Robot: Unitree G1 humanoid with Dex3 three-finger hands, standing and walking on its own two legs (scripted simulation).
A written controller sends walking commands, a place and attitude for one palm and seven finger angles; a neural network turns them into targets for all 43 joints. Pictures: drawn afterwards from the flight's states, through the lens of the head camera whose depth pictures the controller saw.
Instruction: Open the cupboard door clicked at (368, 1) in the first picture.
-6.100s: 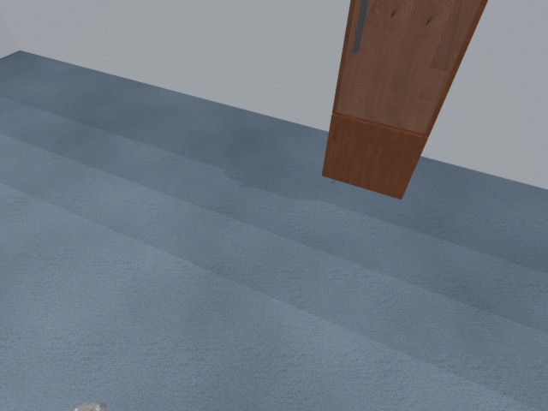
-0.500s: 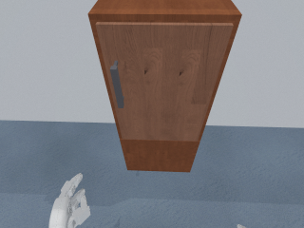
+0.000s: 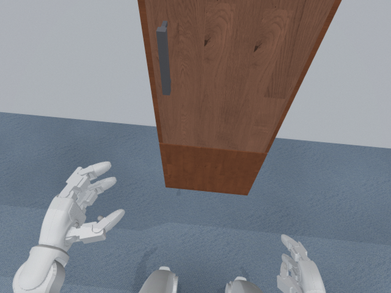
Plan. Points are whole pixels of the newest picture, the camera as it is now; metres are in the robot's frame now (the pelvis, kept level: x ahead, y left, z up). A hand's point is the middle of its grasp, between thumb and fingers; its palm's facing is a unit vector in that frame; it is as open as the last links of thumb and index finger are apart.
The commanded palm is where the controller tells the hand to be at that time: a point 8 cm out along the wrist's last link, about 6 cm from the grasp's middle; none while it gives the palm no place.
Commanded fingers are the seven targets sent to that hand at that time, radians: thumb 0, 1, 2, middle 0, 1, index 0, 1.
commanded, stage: raise the hand with hooked fingers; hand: left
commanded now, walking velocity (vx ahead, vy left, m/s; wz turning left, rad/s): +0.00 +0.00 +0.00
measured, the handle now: (165, 60) +0.63 +0.13 +0.12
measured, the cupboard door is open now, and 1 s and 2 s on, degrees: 0 0 0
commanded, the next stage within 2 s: move the hooked fingers beside the handle in 1.44 s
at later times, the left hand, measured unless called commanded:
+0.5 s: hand (73, 186) +0.27 +0.25 +0.09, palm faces +0.01 -1.00 -0.06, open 13.0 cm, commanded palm +0.25 +0.30 +0.10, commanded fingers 0.00 -0.48 0.31 -0.30 -1.18 -0.30 -1.18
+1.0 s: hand (52, 147) +0.32 +0.28 +0.14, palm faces +0.02 -1.00 -0.04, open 14.0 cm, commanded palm +0.29 +0.32 +0.13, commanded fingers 0.00 -0.50 0.30 -0.30 -1.20 -0.30 -1.20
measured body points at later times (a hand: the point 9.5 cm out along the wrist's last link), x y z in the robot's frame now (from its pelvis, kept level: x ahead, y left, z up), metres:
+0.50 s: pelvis +0.02 +0.02 +0.03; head +0.06 +0.03 +0.48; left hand +0.27 +0.30 +0.10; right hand +0.19 -0.22 -0.03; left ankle +0.04 +0.11 -0.66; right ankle +0.03 -0.11 -0.66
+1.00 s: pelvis +0.03 +0.01 +0.05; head +0.05 +0.01 +0.50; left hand +0.31 +0.33 +0.14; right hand +0.17 -0.24 -0.03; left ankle +0.04 +0.11 -0.66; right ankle +0.03 -0.11 -0.66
